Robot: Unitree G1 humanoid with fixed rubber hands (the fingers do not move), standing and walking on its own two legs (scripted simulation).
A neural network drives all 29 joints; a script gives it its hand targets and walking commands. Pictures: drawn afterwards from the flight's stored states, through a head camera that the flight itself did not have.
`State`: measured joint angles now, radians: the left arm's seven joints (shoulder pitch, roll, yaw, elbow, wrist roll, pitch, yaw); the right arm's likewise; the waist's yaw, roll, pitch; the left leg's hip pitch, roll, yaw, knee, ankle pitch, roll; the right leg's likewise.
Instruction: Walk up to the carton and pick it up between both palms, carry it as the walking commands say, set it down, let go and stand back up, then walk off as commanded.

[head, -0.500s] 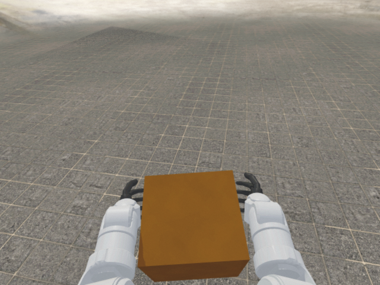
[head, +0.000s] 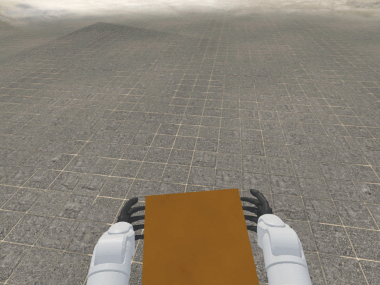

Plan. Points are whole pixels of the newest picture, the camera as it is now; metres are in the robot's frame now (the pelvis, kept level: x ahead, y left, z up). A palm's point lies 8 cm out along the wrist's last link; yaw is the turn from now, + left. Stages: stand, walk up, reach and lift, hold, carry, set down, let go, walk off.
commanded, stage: hold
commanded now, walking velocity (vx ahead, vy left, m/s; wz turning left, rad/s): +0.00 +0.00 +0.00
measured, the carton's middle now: (196, 248) +0.26 -0.01 -0.05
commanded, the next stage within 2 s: carry in 1.24 s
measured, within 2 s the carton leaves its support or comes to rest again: neither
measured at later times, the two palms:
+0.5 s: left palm (128, 235) +0.25 +0.14 +0.03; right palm (265, 223) +0.26 -0.15 +0.04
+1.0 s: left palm (122, 232) +0.25 +0.15 +0.03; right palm (258, 214) +0.28 -0.14 +0.05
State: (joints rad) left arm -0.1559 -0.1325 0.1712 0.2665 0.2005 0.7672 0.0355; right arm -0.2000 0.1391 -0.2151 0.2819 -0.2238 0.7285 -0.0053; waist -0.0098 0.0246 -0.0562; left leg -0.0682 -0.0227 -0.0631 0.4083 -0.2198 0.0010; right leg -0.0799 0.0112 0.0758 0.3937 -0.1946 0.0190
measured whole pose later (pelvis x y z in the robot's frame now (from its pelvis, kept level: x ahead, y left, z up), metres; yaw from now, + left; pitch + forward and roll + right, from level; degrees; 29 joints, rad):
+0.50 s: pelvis -0.03 -0.01 -0.01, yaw +0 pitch -8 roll +0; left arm -0.27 -0.15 0.21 0.38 0.21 0.74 0.15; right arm -0.30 0.16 -0.24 0.36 -0.23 0.71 -0.10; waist 0.00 0.02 -0.03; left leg -0.12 -0.02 -0.06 0.47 -0.21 -0.01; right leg -0.13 0.02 0.08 0.47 -0.20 0.01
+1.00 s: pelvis -0.01 -0.01 +0.00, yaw +1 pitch -8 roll +0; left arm -0.27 -0.15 0.24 0.44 0.21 0.73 0.16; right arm -0.34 0.17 -0.29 0.46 -0.28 0.68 -0.06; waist 0.01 0.02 -0.08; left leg -0.09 -0.02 -0.08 0.43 -0.21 -0.01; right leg -0.09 0.02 0.06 0.41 -0.19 0.01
